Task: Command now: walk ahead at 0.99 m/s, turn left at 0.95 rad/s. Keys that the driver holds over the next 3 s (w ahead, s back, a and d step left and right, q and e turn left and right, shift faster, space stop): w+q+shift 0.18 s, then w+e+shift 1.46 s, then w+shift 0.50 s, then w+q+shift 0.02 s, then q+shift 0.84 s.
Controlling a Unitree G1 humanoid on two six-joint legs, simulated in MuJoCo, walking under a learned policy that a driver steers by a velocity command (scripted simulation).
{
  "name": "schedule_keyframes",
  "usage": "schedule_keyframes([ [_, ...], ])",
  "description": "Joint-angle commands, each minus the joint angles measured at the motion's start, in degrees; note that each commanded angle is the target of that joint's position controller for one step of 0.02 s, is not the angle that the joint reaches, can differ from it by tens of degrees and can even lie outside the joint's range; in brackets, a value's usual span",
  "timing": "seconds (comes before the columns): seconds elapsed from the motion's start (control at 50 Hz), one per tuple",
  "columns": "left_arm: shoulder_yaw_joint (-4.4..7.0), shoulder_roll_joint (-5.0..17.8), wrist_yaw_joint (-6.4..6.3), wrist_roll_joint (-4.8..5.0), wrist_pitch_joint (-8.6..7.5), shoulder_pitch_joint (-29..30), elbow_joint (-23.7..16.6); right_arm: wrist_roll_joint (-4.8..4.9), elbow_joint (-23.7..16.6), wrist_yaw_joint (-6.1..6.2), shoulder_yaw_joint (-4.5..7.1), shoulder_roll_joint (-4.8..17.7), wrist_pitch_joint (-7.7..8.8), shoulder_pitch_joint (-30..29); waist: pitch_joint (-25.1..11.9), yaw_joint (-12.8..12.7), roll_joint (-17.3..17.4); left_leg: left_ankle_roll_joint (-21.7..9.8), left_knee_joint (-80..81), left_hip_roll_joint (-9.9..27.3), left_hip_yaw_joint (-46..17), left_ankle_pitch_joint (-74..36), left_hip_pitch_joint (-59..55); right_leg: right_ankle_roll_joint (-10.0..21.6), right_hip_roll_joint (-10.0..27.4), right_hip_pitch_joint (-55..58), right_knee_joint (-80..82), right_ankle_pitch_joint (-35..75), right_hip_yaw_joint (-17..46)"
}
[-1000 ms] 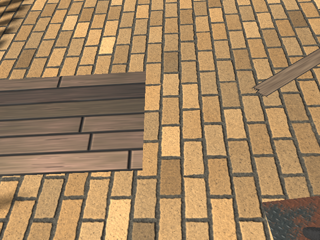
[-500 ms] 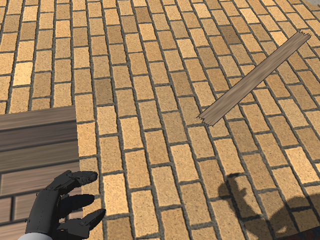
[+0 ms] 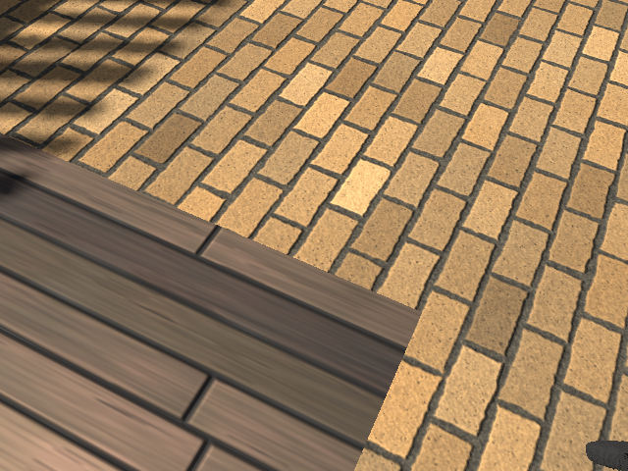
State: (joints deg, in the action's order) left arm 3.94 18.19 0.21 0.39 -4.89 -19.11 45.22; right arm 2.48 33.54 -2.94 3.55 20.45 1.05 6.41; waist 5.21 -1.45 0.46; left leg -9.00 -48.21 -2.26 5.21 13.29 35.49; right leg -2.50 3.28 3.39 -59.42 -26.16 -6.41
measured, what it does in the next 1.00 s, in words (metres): walks ahead, turning right: right foot, then left foot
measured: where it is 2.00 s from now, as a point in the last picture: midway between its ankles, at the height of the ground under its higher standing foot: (471, 77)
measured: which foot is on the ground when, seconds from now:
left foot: down 0.00-0.42, up 0.44-0.86, down 0.88-1.00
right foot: up 0.00-0.42, down 0.44-0.88, up 0.90-1.00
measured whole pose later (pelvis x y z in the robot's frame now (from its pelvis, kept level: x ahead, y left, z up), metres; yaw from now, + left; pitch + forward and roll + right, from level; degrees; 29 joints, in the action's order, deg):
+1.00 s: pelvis +0.94 +0.03 +0.04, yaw -17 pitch +1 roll +3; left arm 2.7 17.4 -0.4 2.1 -1.9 -20.6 43.2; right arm -0.4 36.0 0.2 2.6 15.5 6.8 7.1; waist 2.2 -1.5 -2.1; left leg 1.6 -29.7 -1.2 -0.7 11.4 19.1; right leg 3.3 -1.3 -20.3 -74.9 -21.7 4.9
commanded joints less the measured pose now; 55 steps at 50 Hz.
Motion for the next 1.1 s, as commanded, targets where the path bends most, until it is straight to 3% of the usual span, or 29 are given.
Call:
schedule_keyframes([
  [0.02,-0.48,9.1,0.61,1.86,-5.92,7.2,-12.8,-1.21,-1.2,0.36,3.77,10.4,1.43,20.5,-23.2,9.6,7.5,-14.7,33.6,16.9,-57.5,30.5,-58.7,4.8,-4.3,-50.5,-31.3,0.5,16.4],
  [0.04,-0.5,8.3,0.13,2.69,-5.94,11.6,-14.5,-1.71,0.1,0.16,3.59,10.4,2.82,18.9,-11.6,6.6,0.3,-12.7,36.5,16.3,-55.1,27.2,-47.6,5.0,-3.4,-51.6,-25.0,3.7,14.6],
  [0.06,-1.02,6.9,-0.66,1.01,-5.5,11.5,-13.3,-2.01,-0.1,0.01,3.15,9.1,3.97,15.3,-9.3,3.7,-5.9,-11.3,35.0,14.6,-51.0,20.5,-39.6,4.7,-0.6,-46.9,-19.8,6.1,15.8],
  [0.12,-0.42,6.7,-0.58,-0.63,-3.1,8.2,-11.7,-2.27,-0.5,1.09,1.97,5.8,4.32,9.3,-3.2,-1.4,-2.5,-11.1,34.7,8.3,-38.3,7.5,-23.4,2.1,1.5,-38.9,-9.4,8.1,16.5],
  [0.18,-1.42,3.7,-0.57,-2.1,-2.54,17.5,-14.9,-0.71,1.4,2.94,1.32,4.2,4.15,11.5,1.9,1.4,-2.5,-9.6,36.4,3.7,-29.0,-3.4,-15.2,-0.9,0.3,-36.7,6.8,16.9,12.2],
  [0.24,-3.02,-0.9,1.06,-2.04,-3.23,22.5,-15.8,-1.19,4.5,3.87,0.77,2.5,3.72,14.4,1.0,6.4,0.4,-5.0,36.8,1.6,-19.3,-4.5,-11.0,-0.9,-1.2,-26.5,22.7,41.2,6.0],
  [0.34,-1.5,2.6,2.06,1.06,-3.53,28.8,-17.8,-1.53,9.9,3.33,0.84,3.3,3.61,20.2,3.1,9.8,3.8,-3.3,35.6,9.2,-18.9,-16.0,-32.9,3.8,-1.3,-36.0,32.7,37.4,5.5],
  [0.38,-0.05,5.2,2.18,1.78,-3.38,23.0,-16.9,-3.06,10.8,3.44,1.16,5.3,3.04,19.0,-1.7,5.6,5.9,-1.7,29.0,11.5,-16.4,-45.1,-42.0,6.6,-4.6,-33.0,30.8,29.3,2.5],
  [0.42,2.13,9.3,1.55,3.04,-1.94,4.3,-12.9,-5.64,10.1,3.58,1.54,7.5,2.06,13.8,-12.3,-5.8,8.6,0.1,8.2,11.5,-11.9,-73.0,-43.1,9.7,-7.2,-16.9,27.0,24.5,0.6],
  [0.44,2.29,10.4,1.16,2.59,-0.78,-11.0,-9.2,-6.23,8.0,4.05,1.13,6.9,2.04,9.1,-19.3,-12.7,3.7,1.5,-12.8,9.8,-10.4,-62.1,-28.3,11.6,-2.5,4.2,22.4,21.6,8.0],
  [0.46,2.62,13.0,2.1,1.2,-1.37,-12.6,-7.2,-4.31,6.8,2.99,-1.15,-2.4,3.3,19.8,-25.5,-3.6,-21.1,7.6,-36.5,-2.6,-10.6,1.4,-1.6,23.2,9.6,24.8,29.5,-4.0,41.8],
  [0.48,1.88,7.3,2.1,0.69,-1.25,-12.6,-7.2,-2.05,6.5,2.23,-1.79,1.3,5.28,16.9,-25.0,-6.0,-19.4,6.3,-37.3,-3.1,-14.2,10.3,5.4,22.7,11.6,26.1,43.7,-15.2,59.0],
  [0.5,1.54,5.8,1.61,-0.42,-1.21,-8.3,-8.2,-0.44,4.3,1.74,-1.15,4.2,6.74,9.7,-15.3,-5.8,-11.2,4.9,-35.0,0.5,-16.1,6.8,9.5,20.6,11.5,19.3,44.5,-12.5,53.6],
  [0.52,1.6,6.0,2.02,-0.72,-1.25,-6.6,-8.4,-1.45,2.7,1.77,-1.81,3.7,7.82,3.4,-10.2,-5.1,-0.7,4.1,-30.0,1.6,-15.1,5.4,6.8,19.5,8.9,10.1,45.5,-3.4,48.6],
  [0.54,1.43,5.8,2.46,-0.7,-1.55,-4.9,-8.1,-2.56,1.8,1.93,-1.8,2.2,8.52,0.6,-5.7,-2.5,4.1,4.3,-25.0,2.2,-14.6,4.9,5.9,19.7,6.4,3.2,46.3,3.8,44.4],
  [0.62,0.47,3.3,1.89,1.52,-1.39,-3.3,-6.9,-3.97,1.3,2.45,-1.75,1.0,7.72,1.8,-2.2,2.4,0.0,8.4,-11.6,4.6,-13.4,4.2,2.7,20.7,1.5,-7.4,48.3,16.5,35.5],
  [0.7,0.95,4.7,-0.15,1.65,-0.66,-5.0,-5.2,-4.16,-4.1,1.99,-3.03,-2.4,8.28,-11.9,3.2,-1.8,-2.1,11.5,10.0,1.9,-9.0,-13.5,-6.3,17.2,-3.0,-23.6,50.9,19.7,29.4],
  [0.76,1.34,5.2,-0.42,2.48,-0.3,-8.6,-2.9,-3.07,-5.7,2.01,-1.88,-1.2,8.55,-14.2,0.5,-3.4,-3.9,11.8,17.6,-0.5,-9.9,-25.7,-19.4,13.8,-2.7,-26.4,50.2,18.4,30.8],
  [0.82,1.44,4.3,-0.78,2.83,0.32,-9.6,-1.5,-1.21,-6.9,2.86,0.06,2.4,8.6,-14.6,-1.1,-2.1,-5.6,11.0,22.8,-0.6,-11.5,-19.4,-20.9,11.5,-1.6,-15.6,42.7,28.3,32.9],
  [0.86,2.11,6.6,-0.55,1.37,1.34,-6.5,-2.4,-0.61,-5.4,3.75,2.28,6.0,8.66,-1.1,-11.5,6.7,-7.4,8.5,20.5,1.4,-10.9,-13.2,-35.6,8.5,-2.9,-13.1,24.5,46.4,30.6],
  [0.88,1.16,4.2,-0.38,-0.97,1.7,-3.4,-4.8,-0.35,-3.0,4.68,3.02,7.8,7.64,15.1,-22.9,13.7,-6.1,5.5,13.5,9.9,-17.4,-2.8,-54.2,7.3,-4.0,-21.8,6.3,40.6,28.1],
  [0.9,-2.07,-5.7,0.03,1.46,1.1,-15.5,-6.3,-2.3,-0.2,3.64,3.43,12.5,7.37,19.8,-35.3,6.5,21.6,-6.1,21.4,28.2,-50.8,14.2,-75.2,4.9,-11.0,-41.8,-16.3,-4.9,21.6],
  [0.92,-2.3,-0.7,-0.74,3.98,1.52,-13.6,-6.1,-1.82,0.1,2.84,3.09,7.7,6.97,19.6,-33.7,8.1,22.8,-5.5,27.8,28.0,-60.8,33.9,-72.4,5.0,-4.5,-49.5,-24.1,-2.8,18.7],
  [0.94,-1.19,3.7,-1.13,3.35,1.69,-5.1,-6.7,-1.65,-0.3,3.37,2.32,3.2,6.32,16.0,-22.0,10.3,15.4,-2.0,29.8,23.6,-49.5,29.8,-63.6,5.3,-2.4,-53.1,-23.5,2.1,15.9],
  [0.96,-0.74,4.8,-1.1,1.98,1.69,0.2,-7.7,-2.4,0.9,3.52,1.9,2.3,5.69,13.4,-13.9,9.5,5.5,-0.3,30.3,21.4,-39.7,16.8,-54.0,5.2,-0.4,-52.4,-21.5,5.4,13.9],
  [0.98,-0.63,4.1,-0.68,0.58,1.54,5.2,-9.1,-3.39,2.3,3.41,1.7,1.7,5.32,12.5,-7.9,8.7,0.7,0.4,31.6,19.1,-32.3,5.8,-45.3,5.5,1.3,-50.6,-19.0,6.8,12.9],
  [1.0,-0.56,2.5,-0.02,1.19,1.96,4.7,-10.0,-4.32,3.3,3.47,1.26,0.7,5.47,10.8,-5.6,5.6,2.8,0.2,32.8,18.2,-27.8,1.7,-39.6,5.6,3.4,-48.2,-17.6,8.0,13.5],
  [1.04,-1.11,-0.4,0.52,2.66,3.46,4.9,-11.4,-3.09,5.1,2.84,0.69,-2.2,5.73,8.6,-3.4,3.1,4.5,0.3,35.3,17.4,-20.9,-1.3,-34.1,5.8,6.1,-47.9,-16.2,6.8,12.9],
  [1.1,-2.03,-1.4,1.29,1.77,4.15,7.4,-13.9,-2.08,6.2,2.79,1.32,0.2,6.11,5.1,0.6,0.5,2.8,0.1,39.3,18.3,-12.0,-8.8,-27.8,4.6,8.3,-50.2,-11.8,12.5,12.5],
])
Next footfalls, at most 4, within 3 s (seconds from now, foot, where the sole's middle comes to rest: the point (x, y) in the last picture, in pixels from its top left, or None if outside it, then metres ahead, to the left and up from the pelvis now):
0.44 right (350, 372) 0.64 -0.06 -0.72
0.88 left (269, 215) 1.07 0.14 -0.72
1.32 right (413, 143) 1.36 -0.25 -0.72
1.76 left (446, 56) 1.79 -0.40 -0.72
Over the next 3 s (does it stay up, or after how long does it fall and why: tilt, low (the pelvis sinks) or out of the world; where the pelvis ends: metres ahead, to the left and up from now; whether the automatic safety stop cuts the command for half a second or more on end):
stays up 1.90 -0.94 0.05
